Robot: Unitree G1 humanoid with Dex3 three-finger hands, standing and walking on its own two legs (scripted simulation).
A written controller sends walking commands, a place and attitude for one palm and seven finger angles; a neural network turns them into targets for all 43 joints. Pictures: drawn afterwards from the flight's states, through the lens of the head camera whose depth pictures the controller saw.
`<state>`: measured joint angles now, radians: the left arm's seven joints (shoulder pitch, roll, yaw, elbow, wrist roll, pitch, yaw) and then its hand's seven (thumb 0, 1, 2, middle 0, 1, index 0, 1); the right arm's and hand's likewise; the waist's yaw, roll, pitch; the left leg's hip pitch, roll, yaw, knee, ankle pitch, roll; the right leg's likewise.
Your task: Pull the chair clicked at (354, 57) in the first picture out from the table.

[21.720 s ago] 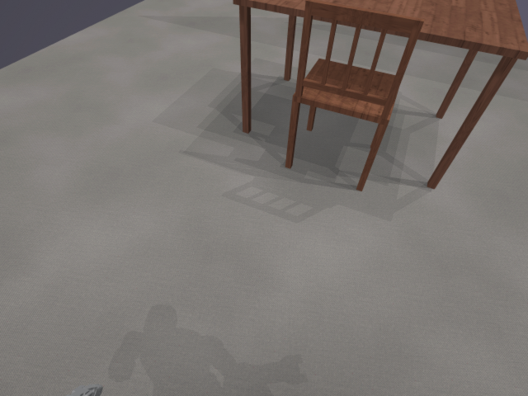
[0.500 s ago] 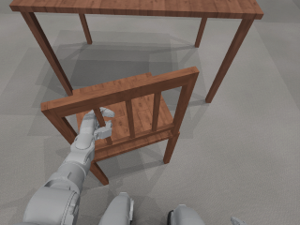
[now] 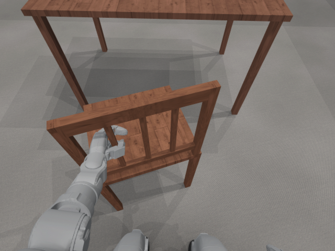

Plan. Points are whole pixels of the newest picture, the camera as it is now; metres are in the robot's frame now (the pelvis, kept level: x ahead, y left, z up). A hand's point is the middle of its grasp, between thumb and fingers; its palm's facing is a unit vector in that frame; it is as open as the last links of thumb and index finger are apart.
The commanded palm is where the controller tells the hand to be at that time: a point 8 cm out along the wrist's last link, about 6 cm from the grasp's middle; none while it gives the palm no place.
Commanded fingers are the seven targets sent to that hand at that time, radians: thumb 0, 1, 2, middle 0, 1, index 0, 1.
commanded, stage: step backward, pulling the chair out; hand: left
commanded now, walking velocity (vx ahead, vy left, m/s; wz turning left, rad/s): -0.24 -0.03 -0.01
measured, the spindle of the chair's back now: (145, 139) +0.43 +0.07 -0.08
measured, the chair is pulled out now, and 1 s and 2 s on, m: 0.45 0.46 0.46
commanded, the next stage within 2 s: none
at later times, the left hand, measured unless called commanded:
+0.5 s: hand (120, 151) +0.37 +0.14 -0.04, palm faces +0.02 -0.99 -0.16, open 5.1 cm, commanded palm +0.38 +0.19 -0.04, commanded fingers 0.00 0.90 0.90 -0.50 -1.45 -0.50 -1.45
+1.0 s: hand (120, 151) +0.37 +0.14 -0.04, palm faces +0.04 -0.99 -0.17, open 5.1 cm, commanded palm +0.38 +0.18 -0.04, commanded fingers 0.00 0.90 0.90 -0.50 -1.45 -0.50 -1.45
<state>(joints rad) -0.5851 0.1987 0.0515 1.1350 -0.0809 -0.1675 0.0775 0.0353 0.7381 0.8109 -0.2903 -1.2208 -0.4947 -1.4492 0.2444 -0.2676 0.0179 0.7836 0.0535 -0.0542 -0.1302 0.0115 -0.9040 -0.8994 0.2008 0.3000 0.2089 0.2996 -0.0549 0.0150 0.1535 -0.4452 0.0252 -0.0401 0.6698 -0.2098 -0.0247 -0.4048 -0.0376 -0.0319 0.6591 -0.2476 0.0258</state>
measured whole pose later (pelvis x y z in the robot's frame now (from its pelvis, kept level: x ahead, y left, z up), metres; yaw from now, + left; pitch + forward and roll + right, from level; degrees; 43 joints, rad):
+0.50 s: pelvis +0.01 +0.00 +0.00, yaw -1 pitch -1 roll +0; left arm -0.52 0.18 0.01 1.10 -0.07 -0.18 0.07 0.03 0.73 0.82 -0.30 -1.23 -0.49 -1.45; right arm 0.25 -0.27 0.01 0.78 0.05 -0.03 -0.14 0.01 -0.91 -0.90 0.20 0.30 0.21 0.30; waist -0.02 0.01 0.13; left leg -0.42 0.02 -0.01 0.65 -0.23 -0.02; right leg -0.39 -0.05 -0.02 0.65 -0.26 0.03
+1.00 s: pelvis +0.01 -0.01 +0.00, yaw -1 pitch +0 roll +0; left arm -0.53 0.19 0.04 1.11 -0.07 -0.18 0.08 0.04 0.72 0.82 -0.30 -1.23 -0.49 -1.45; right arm 0.24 -0.27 0.01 0.77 0.05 -0.03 -0.15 0.01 -0.91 -0.90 0.20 0.30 0.21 0.30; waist -0.02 0.01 0.13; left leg -0.41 0.04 -0.01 0.63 -0.21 -0.03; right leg -0.39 -0.03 -0.02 0.63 -0.24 0.02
